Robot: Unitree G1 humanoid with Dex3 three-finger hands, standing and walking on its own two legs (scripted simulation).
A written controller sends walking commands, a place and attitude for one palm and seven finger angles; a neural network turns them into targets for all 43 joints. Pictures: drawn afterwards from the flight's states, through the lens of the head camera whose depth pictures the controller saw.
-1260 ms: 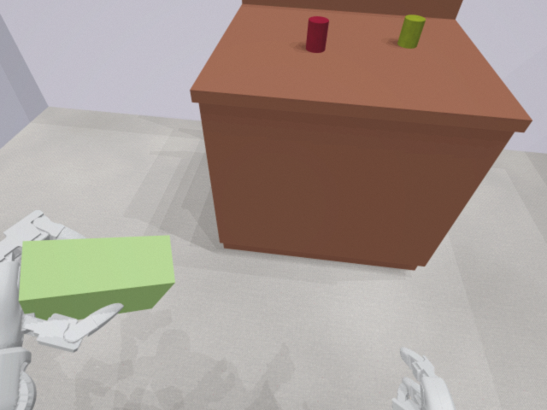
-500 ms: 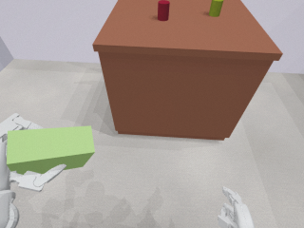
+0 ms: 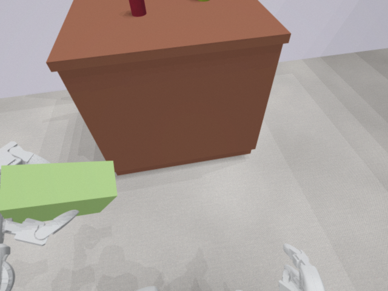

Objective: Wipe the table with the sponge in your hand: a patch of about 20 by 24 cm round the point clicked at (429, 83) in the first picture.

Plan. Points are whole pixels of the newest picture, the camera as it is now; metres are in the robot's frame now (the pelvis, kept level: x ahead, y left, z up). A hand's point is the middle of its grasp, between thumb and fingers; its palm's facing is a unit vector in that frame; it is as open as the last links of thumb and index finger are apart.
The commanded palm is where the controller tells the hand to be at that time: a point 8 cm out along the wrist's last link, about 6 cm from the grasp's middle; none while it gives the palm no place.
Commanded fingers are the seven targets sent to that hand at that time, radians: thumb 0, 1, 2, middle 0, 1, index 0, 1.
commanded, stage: walk to a spot facing it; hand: left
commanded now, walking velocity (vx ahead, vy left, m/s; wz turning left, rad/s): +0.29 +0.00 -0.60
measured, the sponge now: (77, 192) +0.22 +0.21 +0.16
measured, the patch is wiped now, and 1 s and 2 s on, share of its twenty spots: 0.00 0.00 0.00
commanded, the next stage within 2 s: take the last steps up to it in 1.42 s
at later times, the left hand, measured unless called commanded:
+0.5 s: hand (111, 154) +0.27 +0.16 +0.20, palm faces +0.18 -0.90 -0.40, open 9.7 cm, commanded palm +0.23 +0.21 +0.20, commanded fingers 0.00 0.10 1.30 -1.20 -1.60 -1.20 -1.60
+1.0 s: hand (198, 118) +0.35 +0.03 +0.21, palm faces +0.06 -0.90 -0.44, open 9.7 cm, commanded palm +0.32 +0.09 +0.20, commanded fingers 0.00 0.10 1.30 -1.20 -1.60 -1.20 -1.60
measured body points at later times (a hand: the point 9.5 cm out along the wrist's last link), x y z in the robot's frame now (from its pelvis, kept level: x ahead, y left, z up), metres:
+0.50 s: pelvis -0.01 -0.02 +0.02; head -0.02 -0.01 +0.47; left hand +0.25 +0.20 +0.22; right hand +0.08 -0.29 -0.06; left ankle +0.03 +0.13 -0.71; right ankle -0.01 -0.10 -0.63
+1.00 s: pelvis +0.07 -0.11 +0.02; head +0.09 -0.11 +0.47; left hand +0.34 +0.08 +0.23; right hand +0.09 -0.41 -0.07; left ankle +0.19 -0.03 -0.70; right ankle +0.02 -0.19 -0.71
